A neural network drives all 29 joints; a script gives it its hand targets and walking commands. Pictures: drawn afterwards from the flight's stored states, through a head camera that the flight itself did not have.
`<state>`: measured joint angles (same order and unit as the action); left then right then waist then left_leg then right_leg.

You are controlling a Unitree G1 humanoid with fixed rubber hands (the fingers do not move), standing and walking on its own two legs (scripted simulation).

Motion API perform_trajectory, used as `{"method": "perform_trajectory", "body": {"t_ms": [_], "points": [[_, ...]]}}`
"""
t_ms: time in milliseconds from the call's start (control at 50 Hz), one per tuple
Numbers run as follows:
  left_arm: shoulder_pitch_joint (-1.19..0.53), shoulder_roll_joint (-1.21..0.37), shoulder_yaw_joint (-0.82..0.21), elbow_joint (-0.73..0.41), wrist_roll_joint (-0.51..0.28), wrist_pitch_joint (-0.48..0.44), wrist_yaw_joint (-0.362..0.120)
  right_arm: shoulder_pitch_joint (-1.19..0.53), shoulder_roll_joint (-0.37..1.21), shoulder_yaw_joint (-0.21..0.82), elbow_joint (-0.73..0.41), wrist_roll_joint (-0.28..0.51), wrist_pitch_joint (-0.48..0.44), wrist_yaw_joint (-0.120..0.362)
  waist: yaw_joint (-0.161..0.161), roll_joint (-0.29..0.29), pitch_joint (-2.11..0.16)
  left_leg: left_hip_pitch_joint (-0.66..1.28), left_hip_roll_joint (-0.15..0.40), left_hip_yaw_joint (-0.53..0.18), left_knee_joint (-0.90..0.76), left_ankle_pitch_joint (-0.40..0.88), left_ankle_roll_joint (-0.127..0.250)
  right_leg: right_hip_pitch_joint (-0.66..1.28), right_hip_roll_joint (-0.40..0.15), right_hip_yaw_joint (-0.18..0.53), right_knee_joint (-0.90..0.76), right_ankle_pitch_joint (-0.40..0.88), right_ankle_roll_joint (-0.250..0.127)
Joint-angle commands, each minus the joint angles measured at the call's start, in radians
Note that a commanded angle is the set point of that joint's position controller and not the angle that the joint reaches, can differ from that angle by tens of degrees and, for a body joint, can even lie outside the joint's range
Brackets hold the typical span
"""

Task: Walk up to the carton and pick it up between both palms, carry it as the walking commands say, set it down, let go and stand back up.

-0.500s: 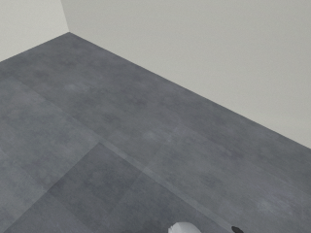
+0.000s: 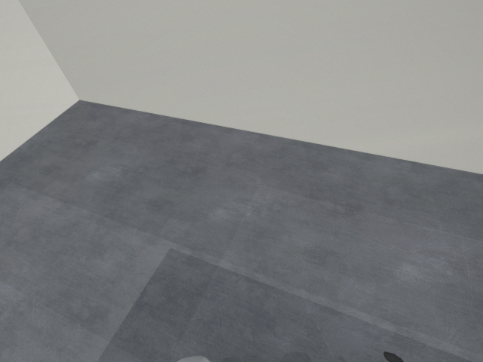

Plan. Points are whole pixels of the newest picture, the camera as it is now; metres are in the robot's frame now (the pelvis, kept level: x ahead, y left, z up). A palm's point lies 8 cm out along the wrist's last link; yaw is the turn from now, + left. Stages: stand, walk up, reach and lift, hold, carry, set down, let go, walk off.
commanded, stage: walk up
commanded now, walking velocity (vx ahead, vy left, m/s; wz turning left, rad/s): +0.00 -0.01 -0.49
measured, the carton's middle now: out of the picture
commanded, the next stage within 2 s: none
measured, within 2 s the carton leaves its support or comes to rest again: neither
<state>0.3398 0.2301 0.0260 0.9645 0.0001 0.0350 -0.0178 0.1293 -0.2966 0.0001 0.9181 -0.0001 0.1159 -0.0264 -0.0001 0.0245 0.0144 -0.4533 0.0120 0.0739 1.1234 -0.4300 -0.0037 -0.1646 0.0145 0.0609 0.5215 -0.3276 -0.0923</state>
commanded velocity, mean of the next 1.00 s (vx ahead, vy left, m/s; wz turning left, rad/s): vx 0.00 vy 0.00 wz -0.50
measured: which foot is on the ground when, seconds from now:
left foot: up 0.00-0.50, down 0.52-1.00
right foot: down 0.00-0.52, up 0.54-1.00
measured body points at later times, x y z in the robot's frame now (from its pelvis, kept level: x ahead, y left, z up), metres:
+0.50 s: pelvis -0.01 +0.07 +0.00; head +0.02 +0.06 +0.45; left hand +0.05 +0.33 -0.14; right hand +0.07 -0.22 -0.13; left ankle +0.06 +0.16 -0.73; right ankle -0.03 -0.04 -0.74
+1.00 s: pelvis -0.06 +0.13 -0.02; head -0.03 +0.11 +0.43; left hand +0.13 +0.31 -0.16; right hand -0.10 -0.14 -0.16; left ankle +0.07 +0.16 -0.74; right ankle -0.14 +0.01 -0.72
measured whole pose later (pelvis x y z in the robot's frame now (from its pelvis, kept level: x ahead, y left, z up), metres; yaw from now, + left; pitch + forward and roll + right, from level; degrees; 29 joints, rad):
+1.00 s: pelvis -0.06 +0.13 -0.02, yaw -32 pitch -2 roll +1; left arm 0.22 0.23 0.03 0.91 0.00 0.06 0.00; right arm 0.15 -0.23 0.00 0.90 0.00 0.07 -0.01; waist 0.00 -0.02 0.09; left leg -0.33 0.16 0.43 0.59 -0.21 0.08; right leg -0.36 0.01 0.14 0.90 -0.42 0.03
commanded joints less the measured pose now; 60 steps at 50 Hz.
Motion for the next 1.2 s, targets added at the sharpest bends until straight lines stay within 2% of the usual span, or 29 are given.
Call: {"method": "perform_trajectory", "body": {"t_ms": [0, 80, 220, 280, 380, 420, 440, 460, 480, 500, 520, 540, 560, 600, 640, 680, 760, 840, 920, 980, 1000, 1020, 1040, 1060, 1080, 1100, 1120, 1160, 1180], "points": [[0.118, 0.188, 0.057, -0.007, -0.01, -0.046, 0.049, -0.1, -0.069, -0.057, -0.141, -0.023, -0.049, 0.0, 0.055, -0.244, -0.043, -0.185, -0.051, -0.117, -0.168, -0.003, -0.04, 0.341, -0.207, 0.527, -0.167, 1.041, 0.146], [0.144, 0.199, 0.06, -0.012, -0.013, -0.042, 0.054, -0.121, -0.06, -0.045, -0.139, -0.018, -0.058, 0.005, 0.073, -0.254, -0.093, -0.149, -0.065, -0.112, -0.23, 0.037, -0.029, 0.356, -0.211, 0.528, -0.173, 1.007, 0.126], [0.083, 0.219, 0.053, -0.068, -0.003, -0.032, 0.045, -0.149, -0.061, -0.034, -0.148, -0.021, -0.058, 0.004, 0.069, -0.23, -0.016, -0.103, -0.058, -0.132, -0.253, 0.062, -0.022, 0.181, -0.202, 0.608, -0.238, 0.631, 0.055], [0.074, 0.231, 0.055, -0.081, 0.003, -0.028, 0.043, -0.152, -0.058, -0.03, -0.157, -0.018, -0.065, 0.003, 0.069, -0.222, -0.005, -0.063, -0.054, -0.142, -0.296, 0.069, -0.017, 0.132, -0.201, 0.628, -0.24, 0.566, 0.016], [-0.011, 0.241, 0.049, -0.119, 0.007, -0.017, 0.04, -0.113, -0.055, -0.026, -0.154, -0.005, -0.08, 0.002, 0.039, -0.236, -0.02, 0.131, -0.053, -0.119, -0.429, 0.091, -0.004, -0.035, -0.165, 0.586, -0.216, 0.487, -0.035], [-0.066, 0.248, 0.048, -0.14, 0.006, -0.012, 0.035, -0.056, -0.058, -0.03, -0.139, 0.004, -0.082, -0.003, 0.007, -0.244, -0.043, 0.307, -0.048, -0.096, -0.555, 0.136, -0.002, -0.152, -0.128, 0.546, -0.197, 0.389, -0.012], [-0.101, 0.242, 0.044, -0.149, 0.006, -0.011, 0.033, -0.003, -0.064, -0.035, -0.127, 0.005, -0.084, -0.004, -0.026, -0.211, -0.057, 0.453, -0.039, -0.079, -0.66, 0.217, -0.003, -0.244, -0.091, 0.495, -0.155, 0.299, 0.012], [-0.071, 0.21, 0.043, -0.144, 0.011, -0.013, 0.032, 0.026, -0.101, -0.047, -0.12, 0.0, -0.08, -0.01, -0.037, -0.098, -0.07, 0.553, 0.027, -0.132, -0.758, 0.206, -0.001, -0.326, -0.018, 0.406, -0.068, 0.095, 0.038], [-0.023, 0.145, 0.042, -0.139, 0.014, -0.02, 0.032, 0.054, -0.174, -0.066, -0.112, -0.022, -0.074, -0.018, -0.032, 0.12, -0.096, 0.573, 0.233, -0.289, -0.864, 0.063, 0.029, -0.386, 0.095, 0.208, 0.108, -0.166, 0.07], [-0.004, 0.122, 0.046, -0.148, 0.014, -0.02, 0.035, 0.051, -0.231, -0.082, -0.13, -0.043, -0.072, -0.026, -0.019, 0.212, -0.113, 0.473, 0.439, -0.397, -0.922, 0.029, 0.082, -0.409, 0.091, 0.077, 0.449, -0.203, 0.116], [0.043, 0.133, 0.052, -0.13, 0.021, -0.015, 0.038, -0.019, -0.208, -0.073, -0.163, -0.039, -0.07, -0.024, 0.021, 0.122, -0.076, 0.343, 0.463, -0.346, -0.935, 0.022, 0.098, -0.373, 0.03, 0.037, 0.619, -0.172, 0.135], [0.068, 0.139, 0.055, -0.12, 0.026, -0.015, 0.04, -0.067, -0.182, -0.062, -0.186, -0.024, -0.072, -0.019, 0.053, 0.088, -0.054, 0.313, 0.449, -0.29, -0.904, 0.148, 0.102, -0.377, 0.002, 0.01, 0.659, -0.146, 0.144], [0.007, 0.18, 0.055, -0.119, 0.007, 0.001, 0.037, -0.126, -0.175, -0.053, -0.177, -0.01, -0.074, -0.014, 0.052, 0.067, -0.034, 0.267, 0.392, -0.171, -0.909, 0.092, 0.109, -0.386, -0.04, 0.011, 0.688, -0.082, 0.155], [-0.007, 0.195, 0.065, -0.112, -0.006, 0.024, 0.024, -0.124, -0.152, -0.041, -0.174, 0.005, -0.073, -0.001, 0.042, 0.096, -0.01, 0.185, 0.376, -0.106, -0.925, 0.014, 0.119, -0.334, -0.042, -0.032, 0.74, -0.042, 0.171], [-0.02, 0.184, 0.06, -0.118, 0.008, 0.025, 0.025, -0.075, -0.12, -0.036, -0.165, 0.003, -0.076, 0.0, 0.021, 0.064, -0.053, 0.287, 0.368, -0.048, -0.873, 0.127, 0.127, -0.37, -0.053, -0.033, 0.715, -0.029, 0.181], [-0.019, 0.173, 0.066, -0.12, 0.013, 0.024, 0.023, -0.05, -0.113, -0.044, -0.157, -0.001, -0.078, 0.0, 0.019, 0.064, -0.081, 0.339, 0.387, -0.012, -0.862, 0.165, 0.132, -0.394, -0.052, -0.044, 0.717, -0.034, 0.189], [-0.061, 0.151, 0.058, -0.143, 0.009, 0.03, 0.019, -0.012, -0.125, -0.06, -0.13, -0.007, -0.075, 0.005, 0.0, 0.108, -0.055, 0.362, 0.381, 0.022, -0.871, 0.083, 0.124, -0.413, -0.062, -0.073, 0.58, -0.042, 0.191], [-0.075, 0.132, 0.046, -0.15, 0.013, 0.027, 0.013, 0.02, -0.128, -0.077, -0.113, -0.008, -0.071, 0.007, -0.016, 0.118, -0.063, 0.358, 0.418, 0.033, -0.856, 0.049, 0.126, -0.371, -0.078, -0.097, 0.454, -0.072, 0.177], [-0.03, 0.119, 0.038, -0.134, 0.012, 0.026, 0.002, -0.011, -0.146, -0.096, -0.126, -0.017, -0.055, 0.015, 0.004, 0.168, -0.066, 0.278, 0.445, 0.078, -0.836, -0.029, 0.107, -0.254, -0.079, -0.125, 0.328, -0.103, 0.138], [0.055, 0.122, 0.04, -0.104, 0.005, 0.025, -0.005, -0.072, -0.157, -0.107, -0.147, -0.02, -0.041, 0.023, 0.048, 0.185, -0.053, 0.157, 0.459, 0.093, -0.804, -0.138, 0.081, -0.131, -0.083, -0.139, 0.243, -0.088, 0.105], [0.103, 0.127, 0.044, -0.086, 0.004, 0.024, -0.006, -0.1, -0.153, -0.107, -0.154, -0.02, -0.035, 0.026, 0.076, 0.149, -0.043, 0.096, 0.437, 0.116, -0.739, -0.171, 0.06, -0.074, -0.084, -0.114, 0.178, -0.06, 0.085], [0.149, 0.153, 0.052, -0.066, 0.004, 0.021, -0.005, -0.111, -0.136, -0.101, -0.158, -0.016, -0.029, 0.028, 0.1, 0.081, -0.033, 0.032, 0.388, 0.144, -0.617, -0.194, 0.033, -0.023, -0.092, -0.02, 0.105, -0.084, 0.05], [0.172, 0.209, 0.067, -0.062, 0.012, 0.015, -0.001, -0.127, -0.108, -0.093, -0.174, -0.008, -0.021, 0.029, 0.127, -0.09, -0.002, -0.058, 0.282, 0.176, -0.43, -0.237, -0.005, -0.029, -0.156, 0.211, -0.058, -0.186, -0.003], [0.091, 0.292, 0.082, -0.087, 0.018, 0.013, 0.005, -0.129, -0.089, -0.083, -0.213, -0.008, -0.006, 0.03, 0.098, -0.357, 0.1, -0.147, 0.125, 0.127, -0.168, -0.276, -0.052, -0.204, -0.285, 0.609, -0.327, -0.295, -0.059], [0.015, 0.34, 0.078, -0.131, -0.011, 0.008, 0.012, -0.141, -0.071, -0.054, -0.241, -0.009, 0.005, 0.028, 0.069, -0.372, 0.148, -0.166, 0.076, -0.042, -0.018, -0.182, -0.077, -0.374, -0.293, 0.808, -0.44, -0.41, -0.087], [-0.049, 0.325, 0.068, -0.148, -0.02, 0.009, 0.026, -0.144, -0.065, -0.047, -0.253, -0.014, 0.003, 0.025, 0.047, -0.368, 0.204, -0.148, 0.08, -0.091, 0.065, -0.125, -0.076, -0.473, -0.254, 0.771, -0.467, -0.471, -0.082], [-0.094, 0.305, 0.058, -0.168, -0.026, 0.002, 0.033, -0.118, -0.063, -0.044, -0.246, -0.022, -0.007, 0.027, 0.015, -0.309, 0.217, -0.12, 0.085, -0.099, 0.112, -0.073, -0.075, -0.487, -0.201, 0.682, -0.435, -0.424, -0.059], [-0.131, 0.248, 0.053, -0.187, -0.014, -0.019, 0.035, -0.047, -0.066, -0.047, -0.197, -0.034, -0.023, 0.018, -0.031, -0.253, 0.126, -0.089, 0.058, -0.078, 0.101, 0.005, -0.078, -0.372, -0.148, 0.487, -0.318, -0.074, -0.04], [-0.111, 0.243, 0.056, -0.178, -0.008, -0.023, 0.032, -0.048, -0.06, -0.046, -0.189, -0.035, -0.031, 0.014, -0.023, -0.252, 0.092, -0.083, 0.047, -0.074, 0.038, 0.005, -0.079, -0.305, -0.136, 0.463, -0.27, 0.076, -0.034]]}}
